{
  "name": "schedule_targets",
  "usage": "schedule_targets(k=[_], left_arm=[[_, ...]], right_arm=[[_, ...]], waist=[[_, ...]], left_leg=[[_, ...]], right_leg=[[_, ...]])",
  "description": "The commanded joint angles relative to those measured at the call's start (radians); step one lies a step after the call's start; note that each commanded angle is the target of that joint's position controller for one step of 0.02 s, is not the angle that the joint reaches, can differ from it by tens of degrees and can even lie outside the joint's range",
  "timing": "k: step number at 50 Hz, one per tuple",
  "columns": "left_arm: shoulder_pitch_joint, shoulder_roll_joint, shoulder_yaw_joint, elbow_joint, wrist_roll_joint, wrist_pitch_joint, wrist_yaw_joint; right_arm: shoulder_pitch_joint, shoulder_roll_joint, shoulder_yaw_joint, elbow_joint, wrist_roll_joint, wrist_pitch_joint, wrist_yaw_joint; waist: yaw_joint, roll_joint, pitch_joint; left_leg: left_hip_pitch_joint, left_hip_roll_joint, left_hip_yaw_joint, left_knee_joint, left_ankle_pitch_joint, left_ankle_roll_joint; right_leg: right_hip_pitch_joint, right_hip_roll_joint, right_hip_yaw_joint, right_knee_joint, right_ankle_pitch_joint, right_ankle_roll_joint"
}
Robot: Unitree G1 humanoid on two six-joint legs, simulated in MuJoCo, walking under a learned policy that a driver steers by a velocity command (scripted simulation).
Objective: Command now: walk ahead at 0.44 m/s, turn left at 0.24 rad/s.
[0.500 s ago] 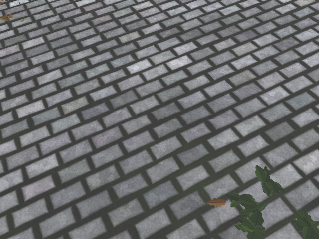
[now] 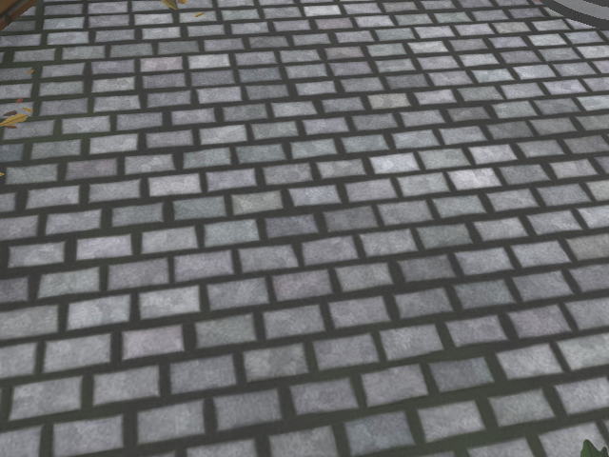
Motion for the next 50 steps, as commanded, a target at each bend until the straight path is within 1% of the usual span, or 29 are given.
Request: schedule_targets(k=[1,5,8,10,13,14,15,16,17,18,19,20,21,22,25,27,29,31,34,36,37,38,39,40,41,42,43,46,50], left_arm=[[-0.074,0.064,0.007,-0.064,0.001,-0.007,-0.008],[-0.191,0.017,-0.022,-0.094,-0.019,-0.002,-0.017],[-0.249,0.017,-0.028,-0.117,-0.027,-0.004,-0.032],[-0.265,0.024,-0.028,-0.132,-0.027,-0.008,-0.043],[-0.193,0.061,-0.010,-0.128,-0.019,-0.006,-0.048],[-0.110,0.089,0.005,-0.111,-0.019,0.001,-0.043],[0.028,0.122,0.025,-0.082,-0.020,0.006,-0.033],[0.178,0.175,0.044,-0.065,-0.018,0.017,-0.017],[0.220,0.266,0.061,-0.069,-0.010,0.011,-0.015],[0.213,0.174,0.041,-0.074,-0.017,0.015,-0.010],[0.145,0.156,0.034,-0.088,-0.010,0.017,-0.001],[0.085,0.135,0.028,-0.108,-0.011,0.018,0.004],[0.033,0.117,0.022,-0.122,-0.012,0.020,0.006],[0.013,0.103,0.016,-0.132,-0.002,0.022,0.012],[-0.017,0.123,0.021,-0.128,0.001,0.027,0.024],[-0.017,0.150,0.031,-0.122,-0.002,0.039,0.035],[-0.012,0.149,0.033,-0.115,-0.018,0.062,0.048],[0.005,0.142,0.032,-0.108,-0.027,0.084,0.059],[0.017,0.136,0.031,-0.111,-0.024,0.107,0.065],[-0.007,0.123,0.027,-0.125,-0.024,0.113,0.067],[-0.028,0.107,0.022,-0.135,-0.026,0.114,0.067],[-0.002,0.055,0.006,-0.150,-0.012,0.110,0.065],[0.119,0.007,-0.008,-0.147,0.000,0.103,0.062],[0.146,0.088,0.007,-0.147,-0.004,0.099,0.058],[0.126,0.154,0.029,-0.129,-0.014,0.107,0.058],[0.091,0.162,0.038,-0.120,-0.021,0.124,0.062],[0.074,0.149,0.039,-0.122,-0.024,0.141,0.068],[0.048,0.074,0.021,-0.150,-0.026,0.157,0.066],[-0.004,0.048,0.010,-0.189,-0.017,0.153,0.053]], right_arm=[[-0.040,-0.173,-0.042,-0.076,-0.006,-0.027,-0.022],[0.012,-0.179,-0.039,-0.039,-0.010,-0.036,-0.032],[0.051,-0.183,-0.041,-0.004,-0.009,-0.042,-0.029],[0.054,-0.187,-0.045,0.011,-0.005,-0.039,-0.031],[0.037,-0.214,-0.054,0.008,-0.011,-0.022,-0.046],[0.034,-0.224,-0.056,0.004,-0.016,-0.012,-0.052],[0.015,-0.227,-0.053,-0.002,-0.016,-0.002,-0.057],[0.029,-0.208,-0.041,-0.020,-0.027,-0.006,-0.062],[0.160,-0.068,0.001,-0.055,-0.035,-0.028,-0.040],[0.065,-0.148,-0.005,-0.052,-0.012,-0.063,-0.026],[-0.031,-0.179,-0.014,-0.092,0.025,-0.081,-0.015],[-0.082,-0.180,-0.008,-0.107,0.014,-0.091,-0.020],[-0.113,-0.184,-0.015,-0.113,-0.010,-0.089,-0.028],[-0.097,-0.192,-0.022,-0.116,-0.021,-0.076,-0.032],[-0.037,-0.139,-0.007,-0.110,-0.031,-0.038,-0.045],[-0.059,-0.113,0.003,-0.117,-0.036,-0.025,-0.055],[-0.097,-0.107,0.005,-0.120,-0.033,-0.016,-0.055],[-0.160,-0.108,0.005,-0.136,-0.023,-0.013,-0.050],[-0.221,-0.125,-0.004,-0.158,-0.014,-0.018,-0.039],[-0.195,-0.141,-0.018,-0.154,-0.014,-0.029,-0.034],[-0.164,-0.146,-0.024,-0.146,-0.018,-0.038,-0.035],[-0.138,-0.199,-0.036,-0.151,-0.033,-0.042,-0.043],[-0.171,-0.253,-0.045,-0.173,-0.061,-0.026,-0.053],[-0.102,-0.220,-0.048,-0.147,-0.058,-0.011,-0.049],[-0.117,-0.171,-0.034,-0.160,-0.044,-0.006,-0.049],[-0.144,-0.140,-0.027,-0.160,-0.038,0.001,-0.050],[-0.177,-0.129,-0.023,-0.167,-0.032,0.008,-0.052],[-0.207,-0.146,-0.031,-0.155,-0.041,0.023,-0.057],[-0.200,-0.170,-0.049,-0.138,-0.033,0.034,-0.062]], waist=[[-0.003,0.116,0.005],[-0.054,0.132,0.060],[-0.071,0.118,0.109],[-0.066,0.109,0.116],[-0.017,0.153,0.019],[0.024,0.171,-0.049],[0.102,0.155,-0.126],[0.164,0.081,-0.227],[0.059,-0.207,-0.368],[0.127,-0.121,-0.442],[0.119,-0.077,-0.281],[0.087,0.040,-0.190],[0.049,0.096,-0.105],[0.012,0.083,-0.084],[-0.035,0.025,-0.066],[-0.031,0.008,-0.092],[-0.014,-0.014,-0.135],[0.012,-0.035,-0.145],[0.033,-0.066,-0.136],[0.007,-0.092,-0.127],[-0.019,-0.098,-0.122],[-0.007,-0.021,-0.171],[0.071,0.232,-0.193],[0.046,0.325,-0.244],[0.026,0.221,-0.201],[0.020,0.155,-0.155],[0.023,0.138,-0.121],[0.023,0.190,-0.076],[-0.006,0.218,-0.128]], left_leg=[[0.135,0.237,-0.177,-0.194,0.412,0.164],[0.064,0.203,-0.051,-0.252,0.354,0.117],[0.106,0.241,-0.020,-0.278,0.311,0.114],[0.182,0.269,0.007,-0.247,0.391,0.104],[0.287,0.278,0.053,-0.075,0.880,0.067],[0.312,0.266,0.069,0.055,1.066,0.051],[0.251,0.236,0.107,0.262,1.136,0.021],[0.003,0.213,0.105,0.547,0.890,-0.012],[-0.444,-0.021,0.039,0.998,-0.080,-0.105],[-0.531,-0.046,-0.133,1.114,-0.279,-0.096],[-0.594,0.014,-0.148,1.093,-0.230,-0.083],[-0.563,0.058,-0.130,1.017,-0.178,-0.076],[-0.530,0.080,-0.106,0.948,-0.168,-0.086],[-0.462,0.102,-0.102,0.903,-0.156,-0.092],[-0.386,0.101,-0.064,0.733,-0.124,-0.135],[-0.354,0.072,-0.040,0.600,-0.039,-0.157],[-0.305,0.045,-0.041,0.488,0.099,-0.168],[-0.293,0.024,-0.052,0.389,0.174,-0.171],[-0.294,-0.001,-0.080,0.262,0.136,-0.160],[-0.244,-0.004,-0.092,0.129,0.147,-0.134],[-0.166,0.016,-0.087,0.014,0.260,-0.108],[-0.019,0.177,-0.195,0.004,0.421,-0.045],[0.153,0.408,-0.439,0.032,0.754,0.114],[0.169,0.505,-0.625,0.000,0.694,0.230],[0.132,0.452,-0.534,0.007,0.588,0.217],[0.085,0.382,-0.405,0.013,0.498,0.171],[0.033,0.336,-0.325,-0.001,0.423,0.142],[-0.061,0.263,-0.163,-0.050,0.390,0.133],[-0.015,0.309,-0.105,-0.045,0.423,0.164]], right_leg=[[-0.190,-0.025,0.010,-0.120,0.169,0.026],[-0.096,0.008,-0.027,-0.368,0.372,0.012],[-0.094,0.023,-0.019,-0.466,0.411,-0.022],[-0.110,0.040,-0.013,-0.506,0.365,-0.052],[0.002,0.115,-0.060,-0.498,0.237,-0.103],[0.097,0.155,-0.085,-0.479,0.182,-0.125],[0.292,0.187,-0.104,-0.512,0.205,-0.155],[0.612,0.071,0.079,-0.482,0.213,-0.211],[0.983,-0.224,0.673,-0.539,0.100,-0.443],[1.009,-0.242,0.834,-0.686,0.117,-0.439],[0.886,-0.224,0.666,-0.696,0.222,-0.384],[0.721,-0.183,0.546,-0.693,0.379,-0.349],[0.565,-0.146,0.453,-0.699,0.546,-0.334],[0.452,-0.121,0.390,-0.719,0.629,-0.328],[0.278,-0.072,0.297,-0.744,0.776,-0.326],[0.238,-0.036,0.253,-0.725,0.801,-0.301],[0.233,0.003,0.231,-0.693,0.711,-0.252],[0.254,0.015,0.258,-0.664,0.585,-0.218],[0.317,0.002,0.361,-0.606,0.422,-0.197],[0.360,0.005,0.426,-0.545,0.354,-0.169],[0.348,0.035,0.429,-0.495,0.302,-0.137],[0.278,0.084,0.381,-0.360,0.117,-0.089],[0.063,0.222,0.232,-0.159,-0.369,-0.023],[-0.027,0.189,0.163,0.048,-0.462,0.024],[-0.051,0.147,0.168,0.165,-0.389,0.051],[-0.070,0.125,0.148,0.214,-0.317,0.071],[-0.069,0.108,0.139,0.225,-0.269,0.085],[-0.006,0.093,0.061,0.124,-0.179,0.102],[0.069,0.051,0.032,-0.070,-0.161,0.091]])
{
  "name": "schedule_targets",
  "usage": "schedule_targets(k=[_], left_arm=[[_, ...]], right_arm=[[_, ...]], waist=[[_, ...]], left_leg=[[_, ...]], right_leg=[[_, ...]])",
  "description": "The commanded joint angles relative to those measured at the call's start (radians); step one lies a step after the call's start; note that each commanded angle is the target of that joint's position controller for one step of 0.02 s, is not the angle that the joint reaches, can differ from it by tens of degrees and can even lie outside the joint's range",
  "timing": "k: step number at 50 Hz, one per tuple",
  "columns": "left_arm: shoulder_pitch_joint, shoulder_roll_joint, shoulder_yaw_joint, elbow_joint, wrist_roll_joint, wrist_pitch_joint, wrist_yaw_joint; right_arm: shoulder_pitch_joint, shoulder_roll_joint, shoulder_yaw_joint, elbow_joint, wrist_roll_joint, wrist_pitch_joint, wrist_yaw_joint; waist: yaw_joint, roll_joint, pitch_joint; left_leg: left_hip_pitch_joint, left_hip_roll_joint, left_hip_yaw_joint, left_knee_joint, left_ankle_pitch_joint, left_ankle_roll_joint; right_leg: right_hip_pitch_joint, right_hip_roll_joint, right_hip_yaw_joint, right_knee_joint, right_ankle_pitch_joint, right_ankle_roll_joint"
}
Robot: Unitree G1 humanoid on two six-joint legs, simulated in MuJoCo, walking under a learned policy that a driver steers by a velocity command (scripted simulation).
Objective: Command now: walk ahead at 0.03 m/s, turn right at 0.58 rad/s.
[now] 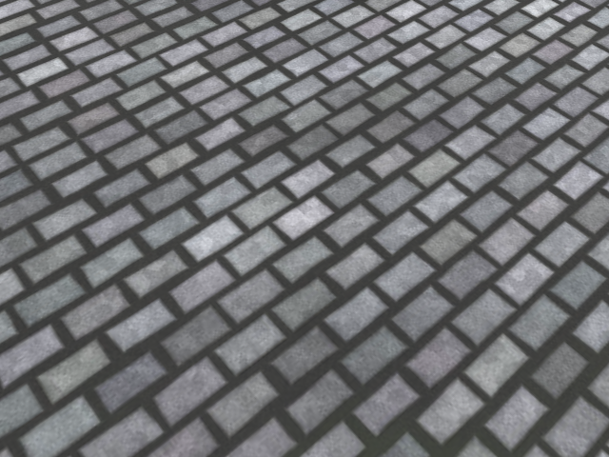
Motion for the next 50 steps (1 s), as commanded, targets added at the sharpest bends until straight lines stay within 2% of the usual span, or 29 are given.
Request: schedule_targets(k=[1,5,7,8,9,10,11,12,13,14,15,17,21,27,29,31,32,33,34,35,36,38,40,43,45,47,48,49,50], left_arm=[[-0.002,0.043,0.007,-0.089,0.004,-0.011,-0.011],[0.015,0.065,0.020,-0.099,0.004,-0.005,-0.031],[0.083,0.063,0.030,-0.076,0.006,-0.005,-0.036],[0.118,0.091,0.042,-0.068,0.010,-0.007,-0.030],[0.138,0.212,0.069,-0.088,0.015,-0.012,-0.011],[0.120,0.251,0.070,-0.114,0.053,-0.032,-0.018],[0.101,0.210,0.058,-0.111,0.063,-0.051,-0.021],[0.052,0.178,0.049,-0.106,0.047,-0.062,-0.017],[0.011,0.146,0.040,-0.110,0.025,-0.062,-0.011],[-0.016,0.128,0.031,-0.114,0.011,-0.059,-0.005],[-0.016,0.117,0.025,-0.114,0.013,-0.054,0.001],[0.001,0.112,0.022,-0.109,0.019,-0.050,0.011],[0.027,0.137,0.034,-0.102,0.013,-0.042,0.022],[-0.003,0.157,0.044,-0.113,0.011,-0.029,0.008],[-0.021,0.146,0.040,-0.114,0.008,-0.026,0.005],[-0.048,0.125,0.030,-0.114,-0.004,-0.021,0.009],[-0.019,0.096,0.021,-0.109,0.000,-0.023,0.012],[0.038,0.043,0.005,-0.103,0.025,-0.028,0.010],[0.019,0.083,0.021,-0.124,0.014,-0.037,0.014],[0.027,0.154,0.043,-0.104,0.027,-0.043,0.018],[0.025,0.175,0.055,-0.085,0.016,-0.041,0.017],[0.042,0.122,0.048,-0.054,0.018,-0.025,0.021],[0.035,0.057,0.026,-0.049,0.013,-0.022,0.016],[-0.020,-0.003,-0.003,-0.062,0.017,-0.031,0.008],[-0.010,0.019,0.002,-0.050,0.008,-0.035,0.005],[0.041,0.026,0.004,-0.020,0.016,-0.038,0.002],[0.041,0.060,0.007,-0.026,0.027,-0.040,0.005],[0.053,0.127,0.018,-0.033,0.034,-0.039,0.013],[0.028,0.100,0.014,-0.008,0.037,-0.039,0.007]], right_arm=[[-0.020,-0.185,-0.062,-0.054,0.008,-0.003,-0.005],[-0.030,-0.205,-0.073,-0.036,0.029,0.001,0.005],[-0.039,-0.194,-0.073,-0.023,0.047,0.004,0.005],[0.011,-0.161,-0.067,0.000,0.044,0.006,0.008],[0.030,-0.092,-0.046,-0.026,-0.001,0.008,0.014],[-0.085,-0.119,-0.051,-0.077,0.000,0.003,0.003],[-0.116,-0.154,-0.063,-0.074,0.016,0.003,-0.004],[-0.096,-0.163,-0.070,-0.059,0.022,0.005,-0.008],[-0.070,-0.162,-0.074,-0.034,0.015,0.009,-0.016],[-0.054,-0.164,-0.078,-0.027,0.008,0.011,-0.019],[-0.044,-0.155,-0.077,-0.024,0.010,0.008,-0.015],[-0.038,-0.135,-0.071,-0.020,0.020,0.004,-0.007],[-0.092,-0.108,-0.057,-0.032,0.025,-0.002,0.001],[-0.090,-0.120,-0.059,-0.030,0.037,-0.019,0.024],[-0.058,-0.123,-0.059,-0.020,0.039,-0.025,0.033],[-0.007,-0.111,-0.059,-0.001,0.034,-0.033,0.042],[-0.001,-0.132,-0.063,-0.001,0.021,-0.035,0.040],[-0.013,-0.185,-0.066,-0.023,0.000,-0.032,0.035],[-0.026,-0.212,-0.069,-0.012,-0.026,-0.030,0.039],[-0.045,-0.172,-0.061,-0.025,-0.012,-0.036,0.038],[-0.063,-0.158,-0.056,-0.024,0.000,-0.036,0.034],[-0.095,-0.132,-0.044,-0.020,0.025,-0.035,0.029],[-0.085,-0.106,-0.031,-0.007,0.022,-0.028,0.028],[-0.053,-0.122,-0.035,0.010,0.020,-0.013,0.028],[-0.017,-0.148,-0.039,0.024,0.026,-0.002,0.028],[-0.004,-0.134,-0.030,0.038,0.039,-0.003,0.032],[0.032,-0.122,-0.023,0.049,0.034,-0.015,0.035],[0.048,-0.106,-0.015,0.043,0.008,-0.032,0.045],[0.057,-0.070,-0.006,0.048,0.002,-0.039,0.047]], waist=[[-0.010,0.211,-0.185],[-0.002,0.224,-0.180],[0.037,0.198,-0.176],[0.040,0.116,-0.155],[0.004,-0.211,-0.138],[0.064,-0.261,-0.135],[0.071,-0.164,-0.129],[0.035,-0.130,-0.106],[0.017,-0.094,-0.109],[0.005,-0.105,-0.113],[-0.002,-0.114,-0.131],[0.000,-0.103,-0.159],[0.028,-0.108,-0.154],[0.037,-0.134,-0.143],[0.029,-0.140,-0.162],[-0.009,-0.125,-0.168],[-0.001,-0.083,-0.174],[0.039,0.123,-0.194],[0.054,0.307,-0.119],[0.032,0.231,-0.112],[0.034,0.184,-0.095],[0.040,0.152,-0.077],[0.035,0.164,-0.083],[-0.006,0.215,-0.119],[-0.018,0.223,-0.130],[0.015,0.193,-0.120],[0.004,0.150,-0.134],[-0.027,0.019,-0.167],[-0.053,-0.116,-0.172]], left_leg=[[0.179,0.249,-0.145,-0.125,0.293,0.218],[0.170,0.276,-0.115,-0.098,0.211,0.196],[0.114,0.249,-0.063,-0.017,0.122,0.132],[0.016,0.205,0.002,0.092,0.005,0.056],[-0.251,0.070,0.121,0.413,-0.365,-0.064],[-0.373,-0.035,-0.028,0.616,-0.541,-0.084],[-0.377,-0.015,-0.095,0.703,-0.482,-0.073],[-0.381,-0.004,-0.111,0.709,-0.386,-0.062],[-0.377,0.004,-0.116,0.694,-0.320,-0.066],[-0.355,0.000,-0.114,0.700,-0.273,-0.077],[-0.319,-0.015,-0.108,0.721,-0.242,-0.086],[-0.299,-0.032,-0.106,0.691,-0.204,-0.095],[-0.269,-0.047,-0.119,0.465,-0.186,-0.104],[-0.105,-0.081,-0.132,0.253,-0.240,-0.085],[-0.050,-0.075,-0.124,0.168,-0.221,-0.073],[0.084,-0.067,-0.099,-0.051,-0.045,-0.046],[0.181,0.000,-0.143,-0.105,0.070,-0.019],[0.271,0.189,-0.331,-0.134,0.247,0.054],[0.195,0.327,-0.519,-0.150,0.364,0.235],[0.158,0.355,-0.529,-0.163,0.308,0.299],[0.154,0.301,-0.458,-0.154,0.257,0.269],[0.170,0.222,-0.355,-0.131,0.214,0.209],[0.174,0.167,-0.268,-0.121,0.272,0.196],[0.214,0.140,-0.227,-0.091,0.311,0.191],[0.230,0.153,-0.252,-0.070,0.314,0.199],[0.187,0.136,-0.244,-0.052,0.291,0.158],[0.133,0.126,-0.239,-0.051,0.231,0.105],[0.077,0.073,-0.174,0.001,0.133,0.049],[0.134,0.007,-0.095,-0.024,-0.043,-0.006]], right_leg=[[0.051,-0.033,-0.035,-0.129,0.032,-0.011],[0.154,-0.023,-0.083,-0.318,0.081,-0.059],[0.284,0.013,-0.118,-0.514,0.209,-0.111],[0.384,-0.001,-0.049,-0.617,0.307,-0.151],[0.519,-0.271,0.331,-0.684,0.613,-0.265],[0.416,-0.395,0.513,-0.723,0.672,-0.447],[0.392,-0.348,0.446,-0.738,0.583,-0.434],[0.379,-0.289,0.369,-0.727,0.533,-0.375],[0.385,-0.244,0.326,-0.714,0.505,-0.328],[0.373,-0.223,0.300,-0.706,0.552,-0.314],[0.361,-0.204,0.285,-0.700,0.600,-0.314],[0.388,-0.188,0.275,-0.689,0.629,-0.319],[0.430,-0.177,0.327,-0.673,0.543,-0.316],[0.362,-0.166,0.454,-0.654,0.513,-0.324],[0.380,-0.163,0.471,-0.625,0.569,-0.314],[0.343,-0.121,0.452,-0.583,0.537,-0.266],[0.282,-0.082,0.422,-0.548,0.401,-0.217],[0.180,0.024,0.294,-0.369,0.106,-0.154],[0.039,0.130,0.164,-0.246,-0.199,-0.098],[0.034,0.081,0.168,-0.055,-0.216,-0.052],[0.016,0.080,0.162,0.038,-0.162,-0.035],[-0.003,0.070,0.170,0.076,-0.071,-0.003],[0.045,0.059,0.125,-0.018,-0.030,0.014],[0.158,0.006,0.025,-0.296,-0.030,0.019],[0.223,0.013,-0.004,-0.451,0.038,0.011],[0.354,0.018,-0.014,-0.715,0.274,-0.026],[0.447,-0.028,0.051,-0.725,0.384,-0.056],[0.517,-0.121,0.133,-0.646,0.608,-0.098],[0.409,-0.121,0.133,-0.619,0.458,-0.155]])
Over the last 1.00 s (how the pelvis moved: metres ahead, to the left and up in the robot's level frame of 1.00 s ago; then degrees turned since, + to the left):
0.41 -0.02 -0.01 -30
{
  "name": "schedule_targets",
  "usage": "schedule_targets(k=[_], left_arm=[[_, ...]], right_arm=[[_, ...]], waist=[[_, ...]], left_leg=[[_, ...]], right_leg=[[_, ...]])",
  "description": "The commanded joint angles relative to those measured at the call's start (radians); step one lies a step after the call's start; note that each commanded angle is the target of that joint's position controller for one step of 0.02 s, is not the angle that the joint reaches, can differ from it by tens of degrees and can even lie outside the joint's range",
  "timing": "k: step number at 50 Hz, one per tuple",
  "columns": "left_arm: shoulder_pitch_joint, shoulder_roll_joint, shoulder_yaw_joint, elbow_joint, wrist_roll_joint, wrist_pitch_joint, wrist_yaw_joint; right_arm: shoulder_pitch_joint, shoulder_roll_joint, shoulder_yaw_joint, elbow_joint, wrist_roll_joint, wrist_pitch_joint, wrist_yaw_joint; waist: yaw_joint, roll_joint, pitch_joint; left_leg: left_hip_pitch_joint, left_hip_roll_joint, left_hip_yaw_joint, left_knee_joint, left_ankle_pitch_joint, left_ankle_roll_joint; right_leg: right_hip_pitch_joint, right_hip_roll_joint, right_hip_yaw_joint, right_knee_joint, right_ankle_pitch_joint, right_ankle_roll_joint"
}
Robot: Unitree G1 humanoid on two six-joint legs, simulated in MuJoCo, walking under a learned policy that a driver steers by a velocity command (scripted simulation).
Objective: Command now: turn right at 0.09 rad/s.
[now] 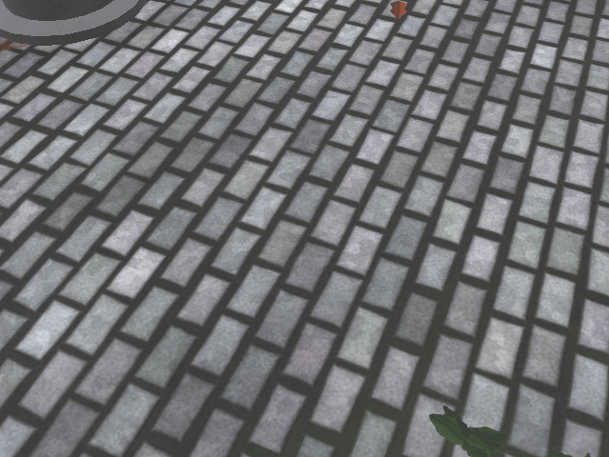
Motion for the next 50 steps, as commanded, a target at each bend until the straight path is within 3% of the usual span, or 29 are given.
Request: schedule_targets(k=[1,2,4,8,16,28,30,31,33,34,35,37,38,39,40,41,42,43,45,46,47,48,50], left_arm=[[-0.030,0.111,0.027,-0.069,0.011,-0.020,-0.007],[-0.025,0.092,0.020,-0.058,0.018,-0.025,-0.008],[-0.021,0.103,0.020,-0.049,0.014,-0.037,-0.006],[0.001,0.085,0.009,-0.030,0.012,-0.047,0.000],[0.010,0.071,0.002,0.008,0.009,-0.056,0.000],[0.035,0.059,-0.001,0.110,0.003,-0.061,0.000],[0.061,0.074,0.005,0.137,-0.004,-0.055,0.005],[0.071,0.103,0.014,0.140,-0.010,-0.052,0.007],[0.114,0.150,0.025,0.146,-0.017,-0.061,0.007],[0.120,0.163,0.030,0.150,-0.022,-0.071,0.007],[0.106,0.158,0.029,0.149,-0.023,-0.082,0.007],[0.043,0.142,0.024,0.136,-0.033,-0.089,0.004],[-0.010,0.137,0.022,0.124,-0.040,-0.085,0.002],[-0.030,0.110,0.015,0.115,-0.032,-0.085,0.001],[-0.047,0.040,-0.006,0.100,-0.017,-0.092,-0.003],[-0.056,0.035,-0.003,0.051,-0.027,-0.109,0.004],[-0.037,0.092,0.010,0.060,-0.048,-0.123,0.003],[-0.017,0.098,0.012,0.075,-0.056,-0.135,-0.007],[-0.015,0.101,0.020,0.100,-0.032,-0.143,-0.011],[-0.024,0.101,0.025,0.104,-0.018,-0.140,-0.017],[-0.017,0.075,0.021,0.110,-0.013,-0.136,-0.024],[-0.022,0.045,0.015,0.109,-0.013,-0.130,-0.029],[-0.088,0.003,-0.001,0.088,-0.016,-0.119,-0.031]], right_arm=[[0.000,-0.126,-0.024,-0.052,-0.023,-0.031,0.004],[-0.026,-0.127,-0.026,-0.052,-0.018,-0.028,0.003],[-0.020,-0.122,-0.026,-0.044,-0.010,-0.015,-0.006],[0.007,-0.113,-0.026,-0.015,-0.005,-0.009,-0.015],[0.034,-0.121,-0.030,0.048,-0.001,-0.005,-0.029],[0.069,-0.122,-0.030,0.151,0.004,0.005,-0.047],[0.086,-0.109,-0.028,0.175,0.010,0.008,-0.050],[0.075,-0.106,-0.028,0.174,0.016,0.006,-0.050],[0.027,-0.087,-0.023,0.145,0.026,-0.019,-0.045],[0.008,-0.083,-0.021,0.132,0.034,-0.038,-0.037],[0.009,-0.088,-0.024,0.129,0.041,-0.056,-0.028],[0.062,-0.086,-0.024,0.148,0.046,-0.084,-0.006],[0.156,-0.085,-0.029,0.195,0.043,-0.092,0.001],[0.247,-0.098,-0.040,0.245,0.030,-0.092,0.004],[0.366,-0.148,-0.054,0.273,0.022,-0.093,0.002],[0.443,-0.271,-0.077,0.278,0.017,-0.099,0.017],[0.359,-0.206,-0.053,0.257,0.008,-0.109,0.019],[0.284,-0.153,-0.038,0.232,0.014,-0.113,0.015],[0.210,-0.138,-0.027,0.206,0.011,-0.106,0.014],[0.219,-0.106,-0.015,0.212,0.007,-0.097,0.011],[0.247,-0.091,-0.009,0.224,0.003,-0.086,0.007],[0.267,-0.091,-0.006,0.232,0.002,-0.075,0.000],[0.259,-0.110,-0.003,0.233,-0.003,-0.057,-0.018]], waist=[[-0.013,-0.105,-0.122],[-0.005,-0.084,-0.100],[-0.004,-0.075,-0.051],[-0.005,-0.063,-0.030],[-0.004,-0.021,-0.033],[-0.005,-0.012,-0.030],[0.003,-0.041,-0.034],[0.015,-0.077,-0.001],[0.043,-0.185,0.079],[0.048,-0.209,0.120],[0.038,-0.210,0.140],[-0.010,-0.184,0.118],[-0.061,-0.153,0.079],[-0.091,-0.100,0.037],[-0.125,0.091,-0.022],[-0.127,0.339,-0.035],[-0.082,0.217,0.024],[-0.051,0.141,0.087],[-0.023,0.083,0.089],[-0.021,0.091,0.057],[-0.021,0.110,0.020],[-0.022,0.113,-0.003],[-0.023,0.095,-0.009]], left_leg=[[0.053,0.031,-0.012,-0.054,0.059,-0.016],[0.049,0.028,-0.008,-0.048,0.070,-0.020],[0.035,0.030,-0.012,-0.043,0.106,-0.015],[0.042,0.033,-0.015,-0.046,0.110,-0.018],[0.057,0.038,-0.019,-0.051,0.137,-0.034],[0.071,0.037,-0.016,-0.059,0.160,-0.033],[0.045,-0.011,0.037,-0.015,-0.059,-0.024],[-0.015,-0.037,0.067,0.041,-0.187,-0.014],[-0.163,-0.042,0.089,0.196,-0.233,0.006],[-0.193,-0.009,0.053,0.259,-0.213,0.026],[-0.224,0.019,0.025,0.279,-0.227,0.049],[-0.132,0.037,0.030,0.122,-0.215,0.091],[0.064,0.008,0.066,-0.013,-0.075,0.096],[0.220,-0.013,0.054,-0.045,0.013,0.079],[0.352,0.143,-0.186,-0.161,-0.085,0.112],[0.419,0.357,-0.639,-0.340,-0.250,0.256],[0.355,0.404,-0.709,-0.368,-0.333,0.300],[0.327,0.367,-0.593,-0.362,-0.320,0.274],[0.319,0.285,-0.366,-0.340,0.089,0.202],[0.317,0.243,-0.248,-0.314,0.374,0.170],[0.314,0.210,-0.166,-0.287,0.585,0.158],[0.312,0.191,-0.112,-0.270,0.712,0.157],[0.259,0.161,-0.039,-0.264,0.791,0.154]], right_leg=[[0.040,-0.092,0.091,-0.064,0.172,-0.096],[0.016,-0.083,0.088,-0.075,0.116,-0.082],[-0.020,-0.068,0.082,-0.077,0.112,-0.065],[-0.043,-0.058,0.076,-0.073,0.101,-0.059],[-0.035,-0.042,0.063,-0.067,0.121,-0.062],[-0.025,-0.019,0.031,-0.068,0.157,-0.056],[-0.025,-0.009,0.037,-0.098,-0.128,-0.078],[-0.048,-0.033,0.084,-0.134,-0.341,-0.109],[-0.065,-0.180,0.303,-0.265,-0.603,-0.205],[-0.096,-0.246,0.404,-0.309,-0.612,-0.250],[-0.091,-0.275,0.436,-0.319,-0.559,-0.269],[-0.086,-0.249,0.352,-0.278,-0.418,-0.238],[-0.163,-0.188,0.254,-0.230,-0.335,-0.199],[-0.228,-0.116,0.159,-0.119,-0.232,-0.159],[-0.327,-0.015,0.014,0.181,-0.142,-0.094],[-0.514,0.084,-0.048,0.443,-0.276,-0.053],[-0.583,0.023,0.035,0.612,-0.303,-0.065],[-0.631,-0.028,0.049,0.660,-0.194,-0.086],[-0.613,-0.072,0.001,0.618,-0.052,-0.087],[-0.557,-0.081,-0.024,0.580,-0.014,-0.077],[-0.506,-0.067,-0.058,0.553,0.012,-0.061],[-0.477,-0.053,-0.083,0.510,0.033,-0.043],[-0.410,-0.036,-0.111,0.367,0.095,-0.017]])
Over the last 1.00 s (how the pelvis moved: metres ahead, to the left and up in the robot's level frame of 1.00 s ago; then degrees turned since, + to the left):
0.00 -0.02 0.00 -25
